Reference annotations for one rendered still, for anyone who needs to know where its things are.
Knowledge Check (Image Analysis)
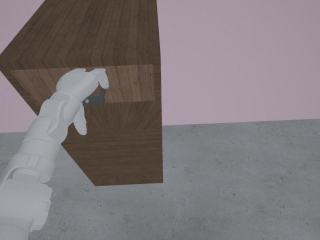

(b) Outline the drawer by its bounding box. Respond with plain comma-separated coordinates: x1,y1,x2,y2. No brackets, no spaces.
11,64,154,106

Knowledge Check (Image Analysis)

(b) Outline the robot left upper arm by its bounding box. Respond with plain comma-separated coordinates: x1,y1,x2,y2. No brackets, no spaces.
0,178,53,240

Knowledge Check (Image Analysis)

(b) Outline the robot left forearm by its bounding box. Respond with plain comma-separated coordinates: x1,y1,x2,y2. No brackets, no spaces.
0,90,81,190

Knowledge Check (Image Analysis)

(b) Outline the left robot hand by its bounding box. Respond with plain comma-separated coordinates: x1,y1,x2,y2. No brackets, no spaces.
56,68,109,135

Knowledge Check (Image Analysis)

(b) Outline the handle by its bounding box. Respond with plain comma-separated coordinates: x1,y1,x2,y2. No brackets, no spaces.
82,87,106,106
85,126,116,136

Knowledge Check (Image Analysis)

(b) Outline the cabinet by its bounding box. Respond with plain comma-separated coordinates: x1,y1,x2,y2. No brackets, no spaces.
0,0,163,186

